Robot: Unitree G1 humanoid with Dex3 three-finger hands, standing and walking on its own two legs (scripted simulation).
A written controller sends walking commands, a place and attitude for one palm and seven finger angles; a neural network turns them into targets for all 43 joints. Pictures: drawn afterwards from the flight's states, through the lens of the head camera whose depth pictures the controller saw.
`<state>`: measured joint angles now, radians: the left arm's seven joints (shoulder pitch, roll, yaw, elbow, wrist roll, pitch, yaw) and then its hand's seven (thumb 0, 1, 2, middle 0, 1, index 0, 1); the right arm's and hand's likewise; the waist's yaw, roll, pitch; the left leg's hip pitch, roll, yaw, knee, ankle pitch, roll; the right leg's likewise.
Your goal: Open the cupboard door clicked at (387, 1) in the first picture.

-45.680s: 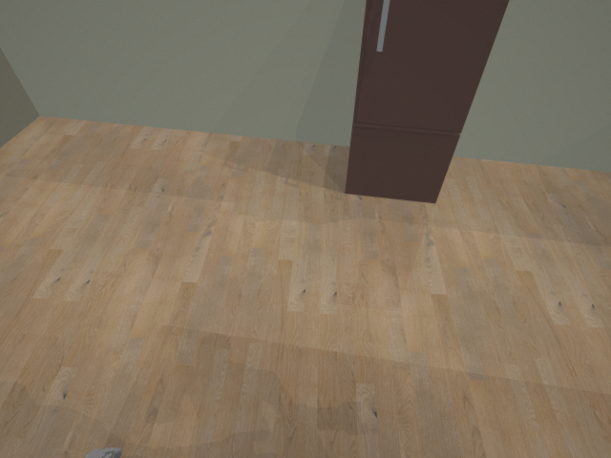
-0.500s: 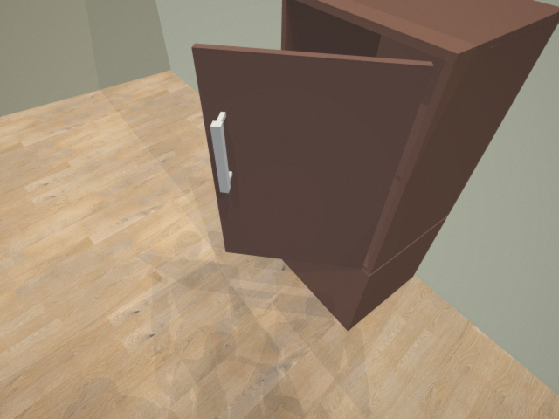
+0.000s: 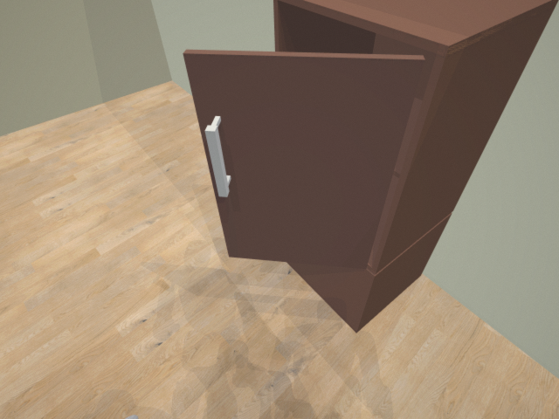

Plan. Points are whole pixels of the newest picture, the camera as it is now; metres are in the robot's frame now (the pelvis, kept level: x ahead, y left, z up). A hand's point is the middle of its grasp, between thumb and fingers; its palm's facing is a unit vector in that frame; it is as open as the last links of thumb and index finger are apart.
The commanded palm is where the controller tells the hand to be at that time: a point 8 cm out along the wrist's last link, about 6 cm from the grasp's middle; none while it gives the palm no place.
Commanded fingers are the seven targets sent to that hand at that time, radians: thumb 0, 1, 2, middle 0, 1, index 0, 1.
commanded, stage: raise the hand with hooked fingers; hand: left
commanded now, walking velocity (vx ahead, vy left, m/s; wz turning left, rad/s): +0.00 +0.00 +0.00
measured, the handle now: (220, 158) +0.60 +0.15 +0.05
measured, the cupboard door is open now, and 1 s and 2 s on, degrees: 45 45 45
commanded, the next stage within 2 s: move the hooked fingers beside the handle in 1.96 s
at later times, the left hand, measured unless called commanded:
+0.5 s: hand (145, 389) +0.18 +0.20 -0.02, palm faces +0.00 -1.00 -0.06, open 9.9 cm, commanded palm +0.16 +0.25 -0.01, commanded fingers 0.00 0.13 0.57 -0.25 -0.80 -0.25 -0.80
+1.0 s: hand (116, 334) +0.24 +0.25 +0.01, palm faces -0.05 -1.00 -0.07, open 12.8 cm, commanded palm +0.21 +0.30 +0.03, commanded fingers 0.00 -0.45 0.32 -0.30 -1.17 -0.30 -1.17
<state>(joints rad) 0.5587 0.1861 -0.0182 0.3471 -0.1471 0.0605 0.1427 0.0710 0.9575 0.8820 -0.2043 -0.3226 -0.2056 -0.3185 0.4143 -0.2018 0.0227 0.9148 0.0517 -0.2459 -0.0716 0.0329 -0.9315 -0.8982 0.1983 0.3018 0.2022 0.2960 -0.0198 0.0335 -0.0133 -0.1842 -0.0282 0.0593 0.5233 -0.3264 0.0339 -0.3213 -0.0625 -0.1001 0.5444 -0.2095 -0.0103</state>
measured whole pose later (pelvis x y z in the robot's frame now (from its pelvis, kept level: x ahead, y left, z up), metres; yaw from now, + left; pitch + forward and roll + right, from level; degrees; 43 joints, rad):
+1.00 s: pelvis +0.00 +0.02 -0.05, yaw +2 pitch +10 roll -3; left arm 0.26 0.35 0.31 0.08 -0.34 -0.29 -0.44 0.00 -0.23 0.41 -0.28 -1.03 -0.28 -1.03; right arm 0.28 -0.30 0.01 0.52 0.05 -0.24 -0.05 0.01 -0.90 -0.90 0.20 0.30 0.20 0.30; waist -0.02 0.01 -0.08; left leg -0.61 -0.01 0.01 0.97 -0.54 0.05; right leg -0.69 -0.04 -0.10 0.88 -0.36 0.00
